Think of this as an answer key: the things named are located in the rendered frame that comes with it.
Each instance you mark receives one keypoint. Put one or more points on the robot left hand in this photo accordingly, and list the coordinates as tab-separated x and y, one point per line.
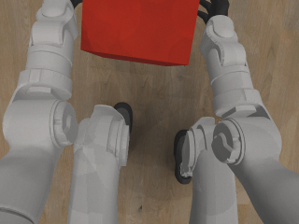
76	2

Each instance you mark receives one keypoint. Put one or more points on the robot left foot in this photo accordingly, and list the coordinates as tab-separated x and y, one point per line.
126	111

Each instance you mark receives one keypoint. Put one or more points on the robot right upper arm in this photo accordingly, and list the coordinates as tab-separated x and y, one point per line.
251	147

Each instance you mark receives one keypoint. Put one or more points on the robot left shin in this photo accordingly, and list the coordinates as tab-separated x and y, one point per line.
82	127

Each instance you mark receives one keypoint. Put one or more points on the robot right forearm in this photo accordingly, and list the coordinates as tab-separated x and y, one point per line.
228	71

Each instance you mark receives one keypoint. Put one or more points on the robot left upper arm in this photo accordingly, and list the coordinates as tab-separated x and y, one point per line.
37	131

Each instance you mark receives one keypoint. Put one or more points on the robot right hand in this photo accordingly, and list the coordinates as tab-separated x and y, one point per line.
215	8

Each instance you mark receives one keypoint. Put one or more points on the robot left forearm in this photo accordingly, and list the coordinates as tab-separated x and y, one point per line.
50	55

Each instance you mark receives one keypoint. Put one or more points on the carton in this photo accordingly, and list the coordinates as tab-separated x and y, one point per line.
156	32

